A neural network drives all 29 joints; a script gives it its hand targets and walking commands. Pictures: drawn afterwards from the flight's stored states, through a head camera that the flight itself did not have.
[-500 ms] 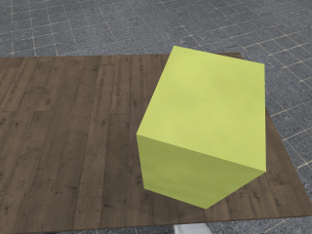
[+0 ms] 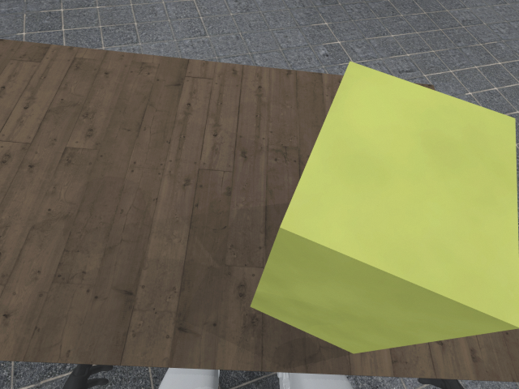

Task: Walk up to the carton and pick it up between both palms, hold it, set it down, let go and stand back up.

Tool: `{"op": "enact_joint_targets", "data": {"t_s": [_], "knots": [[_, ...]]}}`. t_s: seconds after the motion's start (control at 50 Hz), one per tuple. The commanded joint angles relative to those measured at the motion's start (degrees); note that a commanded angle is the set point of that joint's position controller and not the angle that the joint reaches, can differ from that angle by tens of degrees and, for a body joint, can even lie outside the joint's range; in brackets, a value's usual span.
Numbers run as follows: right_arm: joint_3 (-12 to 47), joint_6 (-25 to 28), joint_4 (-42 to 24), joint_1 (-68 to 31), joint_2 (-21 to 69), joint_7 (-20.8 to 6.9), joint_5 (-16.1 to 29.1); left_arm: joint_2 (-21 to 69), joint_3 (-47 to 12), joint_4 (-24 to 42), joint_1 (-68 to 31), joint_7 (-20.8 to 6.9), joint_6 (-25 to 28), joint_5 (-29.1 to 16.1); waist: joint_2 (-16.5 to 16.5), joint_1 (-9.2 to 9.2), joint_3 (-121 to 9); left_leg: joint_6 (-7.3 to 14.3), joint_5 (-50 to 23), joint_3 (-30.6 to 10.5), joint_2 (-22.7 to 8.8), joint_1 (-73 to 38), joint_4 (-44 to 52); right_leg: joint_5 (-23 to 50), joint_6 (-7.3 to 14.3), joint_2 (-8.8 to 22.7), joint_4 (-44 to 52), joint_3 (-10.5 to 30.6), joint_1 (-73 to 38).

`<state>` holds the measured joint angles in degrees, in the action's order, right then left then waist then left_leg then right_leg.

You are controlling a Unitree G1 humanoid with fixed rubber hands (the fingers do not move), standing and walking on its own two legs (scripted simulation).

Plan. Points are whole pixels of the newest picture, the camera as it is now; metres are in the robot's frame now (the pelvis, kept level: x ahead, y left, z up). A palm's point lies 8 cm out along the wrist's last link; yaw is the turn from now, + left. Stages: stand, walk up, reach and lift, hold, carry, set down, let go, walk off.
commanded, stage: walk up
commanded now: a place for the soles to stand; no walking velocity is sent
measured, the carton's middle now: (351, 234) +0.28 -0.09 +0.11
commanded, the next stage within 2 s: none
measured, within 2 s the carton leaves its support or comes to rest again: neither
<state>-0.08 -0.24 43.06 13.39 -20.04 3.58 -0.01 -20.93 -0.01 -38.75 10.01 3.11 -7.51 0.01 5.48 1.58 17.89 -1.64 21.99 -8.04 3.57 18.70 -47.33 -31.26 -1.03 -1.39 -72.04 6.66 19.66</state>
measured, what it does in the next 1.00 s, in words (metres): walks backwards: right foot, then left foot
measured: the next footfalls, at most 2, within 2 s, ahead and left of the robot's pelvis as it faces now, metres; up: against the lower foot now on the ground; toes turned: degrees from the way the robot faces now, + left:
right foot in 0.18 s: +0.04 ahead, -0.15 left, +0.00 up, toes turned +6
left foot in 0.82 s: -0.07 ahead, +0.06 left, +0.02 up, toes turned -4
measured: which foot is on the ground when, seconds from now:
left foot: down 0.00-0.18, up 0.20-0.80, down 0.82-1.00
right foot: up 0.00-0.16, down 0.18-0.82, up 0.84-1.00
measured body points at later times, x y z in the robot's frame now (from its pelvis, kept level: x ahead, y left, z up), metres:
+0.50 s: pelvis -0.09 -0.11 +0.01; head -0.03 -0.12 +0.45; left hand +0.02 +0.19 -0.09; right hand +0.02 -0.41 -0.12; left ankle -0.10 +0.09 -0.63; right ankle +0.00 -0.16 -0.70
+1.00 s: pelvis -0.20 -0.01 +0.02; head -0.19 +0.04 +0.46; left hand -0.08 +0.28 -0.11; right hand -0.11 -0.30 -0.08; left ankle -0.11 +0.06 -0.70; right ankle -0.15 -0.17 -0.63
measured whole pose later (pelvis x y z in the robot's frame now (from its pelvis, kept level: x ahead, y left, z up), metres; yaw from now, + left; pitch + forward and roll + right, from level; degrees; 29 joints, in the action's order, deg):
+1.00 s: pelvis -0.20 -0.01 +0.02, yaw +2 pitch -9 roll -3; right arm -0.1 -1.0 48.4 12.8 -17.8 0.2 0.0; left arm -20.8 0.4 -39.7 10.8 0.8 -5.3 0.0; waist 2.5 0.3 10.8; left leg 2.4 15.3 -3.3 3.5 17.6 -41.2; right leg -23.7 1.6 -5.9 -66.1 7.3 25.2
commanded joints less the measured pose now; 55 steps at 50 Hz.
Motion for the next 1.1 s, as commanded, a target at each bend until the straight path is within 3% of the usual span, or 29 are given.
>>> {"op": "enact_joint_targets", "data": {"t_s": [0.0,0.04,0.08,0.12,0.14,0.16,0.18,0.2,0.22,0.26,0.32,0.34,0.42,0.48,0.56,0.7,0.74,0.76,0.78,0.8,0.82,0.84,0.86,0.88,0.92,0.94,0.98,1.02,1.08], "knots": [[-7.18,1.53,-6.81,3.29,-16.87,2.20,-2.11,-13.63,7.58,2.56,-2.44,-0.87,1.37,1.19,-12.17,-4.24,-15.88,16.97,-41.56,-23.81,-20.08,-16.21,14.87,-5.38,1.20,2.28,2.40,5.78,11.83],[-7.73,1.15,-7.82,0.01,-17.43,1.83,-2.05,-13.74,7.64,1.98,-0.97,-1.10,2.14,1.22,-13.40,-2.95,-15.43,16.86,-38.77,-21.08,-19.61,-10.24,13.72,-5.68,1.11,4.33,12.55,2.73,6.12],[-8.09,0.86,-8.69,-4.03,-18.05,1.61,-1.52,-13.84,7.68,0.81,2.42,-1.51,2.79,1.29,-13.37,-0.68,-14.64,13.58,-32.95,-17.48,-19.07,-2.58,12.45,-4.44,2.40,5.46,24.51,1.45,-2.93],[-7.96,0.00,-8.92,-8.06,-17.68,1.16,-0.82,-13.66,8.06,-2.63,9.39,-1.92,4.29,1.43,-10.91,3.93,-15.79,8.26,-20.12,-8.51,-13.40,6.29,2.15,12.29,1.79,4.53,42.30,-0.17,-16.36],[-6.83,-0.50,-7.97,-4.54,-13.25,0.82,-0.32,-18.26,8.72,-2.67,7.72,-2.06,5.21,2.21,7.44,2.72,-14.10,3.74,-5.33,0.62,-3.76,10.25,-13.86,23.67,0.72,12.45,51.11,14.64,-12.45],[-5.94,-1.10,-8.73,-4.06,-11.52,1.24,0.17,-21.08,8.93,1.07,1.92,-2.31,5.18,1.66,10.04,1.58,-13.40,0.80,13.97,2.40,3.57,12.21,-19.39,32.12,2.63,18.74,52.19,25.43,-4.65],[-7.02,-1.68,-9.00,-6.14,-13.55,1.93,0.53,-21.73,9.19,3.58,-2.08,-2.25,5.43,1.48,5.31,1.89,-12.72,1.92,15.12,-5.21,4.89,10.12,-23.48,28.89,4.24,19.86,55.19,32.59,0.86],[-7.51,-1.76,-7.57,-6.58,-14.64,2.10,0.66,-20.41,8.76,4.13,-3.14,-1.87,5.85,1.39,2.71,0.67,-9.82,3.19,12.08,-6.43,3.48,11.58,-24.80,22.26,0.14,19.76,57.78,36.06,2.38],[-7.68,-1.61,-5.95,-5.56,-15.71,1.78,0.89,-19.43,8.72,4.28,-3.73,-1.54,6.06,1.06,1.71,0.62,-8.00,3.41,9.16,-6.54,2.50,13.61,-25.41,20.52,-4.58,17.34,57.41,31.71,-1.23],[-7.44,-2.04,-3.42,-1.02,-15.57,0.92,1.28,-17.86,8.78,4.47,-2.52,-1.30,6.12,0.57,3.26,0.28,-8.84,3.28,5.76,-5.35,1.10,13.68,-25.23,22.17,-9.45,11.72,52.57,20.92,-7.67],[-6.17,-1.53,-3.03,-1.32,-13.68,-0.48,0.98,-15.82,8.79,3.05,4.15,-0.93,6.61,-0.02,1.60,1.94,-13.35,2.42,4.11,-3.74,0.34,13.19,-23.90,23.87,-9.65,9.66,51.04,17.08,-15.60],[-5.82,-1.69,-2.54,-1.40,-13.44,-0.63,1.00,-15.79,8.96,3.08,5.79,-0.78,6.87,0.14,3.48,2.58,-14.82,2.28,4.47,-3.45,0.36,13.44,-23.93,21.53,-10.13,9.48,51.71,17.55,-17.62],[-5.17,-2.45,-1.27,-1.92,-13.03,-1.81,0.76,-14.58,8.49,3.31,6.59,0.36,7.47,0.32,-0.01,2.12,-15.92,1.86,2.75,-3.41,-0.40,11.44,-19.30,9.08,-11.64,9.72,56.68,19.16,-16.71],[-5.21,-2.72,-0.02,-1.40,-13.26,-2.63,0.86,-14.76,8.06,3.29,4.54,0.54,7.79,0.38,-2.73,1.05,-15.39,1.33,1.16,-3.68,-1.52,8.20,-16.15,-3.96,-9.74,10.84,60.02,20.16,-12.28],[-5.43,-2.80,0.43,-0.76,-13.68,-2.78,0.78,-14.09,7.76,3.60,1.98,0.22,7.98,0.74,-3.13,0.05,-16.01,1.73,2.26,-4.10,-2.42,6.28,-15.15,-12.43,-2.82,14.97,61.11,22.51,-6.56],[-5.84,-2.22,1.71,6.08,-13.65,-3.97,0.42,-15.52,7.78,4.37,-6.69,-1.37,6.48,1.70,3.31,-4.99,-16.60,5.23,9.19,6.85,-3.24,-11.12,-7.29,-13.66,6.85,16.72,60.58,13.24,13.15],[-5.70,-1.29,4.09,12.39,-12.87,-3.97,0.49,-14.84,7.20,4.01,-9.20,-1.81,5.68,1.48,2.43,-9.06,-19.08,7.47,1.61,8.45,-4.76,-21.39,6.66,-13.33,6.26,13.96,52.52,8.14,17.14],[-5.92,-0.58,5.67,15.44,-12.71,-3.80,0.01,-12.76,6.65,3.01,-9.36,-1.67,5.28,1.60,-3.41,-11.12,-18.94,9.19,3.32,-0.48,-6.97,-25.22,10.08,-13.24,4.75,10.13,36.81,7.10,23.35],[-5.58,0.28,3.55,12.23,-15.16,-3.41,-1.28,-8.56,5.69,2.64,-6.09,-1.66,5.02,0.45,-19.94,-10.33,-14.25,10.78,27.20,-22.08,-17.23,-11.24,27.72,-11.45,2.64,-2.17,16.93,1.37,24.06],[-5.70,0.93,-0.46,-1.01,-17.22,-2.99,-1.64,-9.46,7.04,2.57,-1.54,-1.44,4.67,-0.19,-19.06,-4.21,-9.52,10.14,40.86,-38.28,-21.46,4.02,39.44,-2.92,1.15,-9.08,5.53,6.76,20.67],[-6.31,1.07,-2.11,-5.41,-18.61,-2.27,-1.75,-13.71,8.91,2.28,-0.69,-1.43,3.94,0.06,-18.62,-3.29,-6.57,8.34,50.56,-39.87,-22.12,15.40,45.73,-3.46,0.07,-9.50,1.26,10.45,16.17],[-6.64,1.43,-2.61,-9.11,-17.91,-1.37,-2.42,-14.50,8.99,0.98,0.15,-2.14,3.74,0.12,-16.03,-1.78,-3.00,5.68,46.95,-34.67,-19.97,19.21,47.52,0.55,-0.12,-8.56,-2.01,9.77,12.17],[-7.10,1.76,-3.03,-11.04,-17.90,-1.02,-1.85,-15.74,9.79,-0.98,3.72,-2.39,3.46,-0.17,-17.09,0.41,-3.07,1.60,39.85,-27.65,-17.50,16.19,47.07,4.21,0.08,-7.86,-2.15,7.88,12.09],[-7.78,1.70,-3.25,-11.50,-18.06,-0.89,-1.78,-16.32,10.14,-2.87,7.33,-2.54,3.48,-0.72,-17.30,2.19,-5.87,-0.27,31.59,-21.51,-14.95,11.74,45.55,6.42,-0.09,-7.39,-2.61,5.28,10.49],[-7.84,1.74,-2.59,-8.86,-16.38,-1.01,-1.45,-16.35,10.09,-4.91,12.11,-2.64,3.59,-1.12,-15.45,2.13,-11.66,-2.58,24.51,-16.99,-12.60,0.86,42.02,8.89,-0.05,-6.67,-2.49,3.22,9.83],[-7.62,1.97,-2.51,-7.27,-15.46,-0.99,-1.89,-15.77,9.79,-5.65,12.71,-2.81,3.69,-0.84,-13.90,1.75,-14.57,-2.39,24.15,-17.13,-11.94,-3.59,41.05,9.48,-0.31,-5.75,-0.92,2.53,9.59],[-7.45,2.43,-2.42,-1.36,-15.44,-0.99,-2.07,-15.01,8.89,-4.67,11.72,-3.40,3.95,0.13,-9.82,-0.19,-18.43,0.17,28.02,-21.93,-15.52,-12.53,39.23,8.64,0.02,-3.24,4.33,3.37,11.89],[-7.65,2.60,-2.30,3.23,-15.53,-0.82,-2.30,-14.18,8.16,-3.68,11.75,-3.65,4.50,0.65,-9.22,-2.06,-21.82,1.99,27.44,-23.77,-18.07,-21.17,38.07,7.35,0.55,-1.89,7.80,4.15,14.88],[-7.84,2.59,-1.86,6.93,-15.48,-0.79,-2.40,-11.85,6.99,-2.94,12.42,-4.49,5.08,1.17,-7.08,-3.27,-23.77,3.84,23.32,-20.71,-20.01,-26.83,36.62,5.87,1.24,-0.04,14.00,3.06,16.12]]}}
